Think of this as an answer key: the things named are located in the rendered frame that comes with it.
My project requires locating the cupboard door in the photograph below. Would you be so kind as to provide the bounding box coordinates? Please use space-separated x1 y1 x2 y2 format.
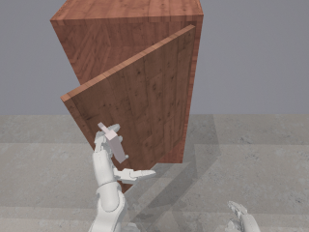
60 24 196 194

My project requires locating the handle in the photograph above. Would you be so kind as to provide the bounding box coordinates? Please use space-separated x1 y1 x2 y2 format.
98 122 126 163

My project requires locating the robot left forearm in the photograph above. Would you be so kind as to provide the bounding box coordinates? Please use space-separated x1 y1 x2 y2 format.
88 181 128 232

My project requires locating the right robot hand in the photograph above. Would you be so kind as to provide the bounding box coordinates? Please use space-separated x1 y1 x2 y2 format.
225 200 261 232

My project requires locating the robot left shin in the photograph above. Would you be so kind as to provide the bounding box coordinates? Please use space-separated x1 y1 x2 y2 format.
127 222 137 227

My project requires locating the left robot hand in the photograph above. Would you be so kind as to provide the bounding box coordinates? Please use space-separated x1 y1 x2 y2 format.
92 124 156 187

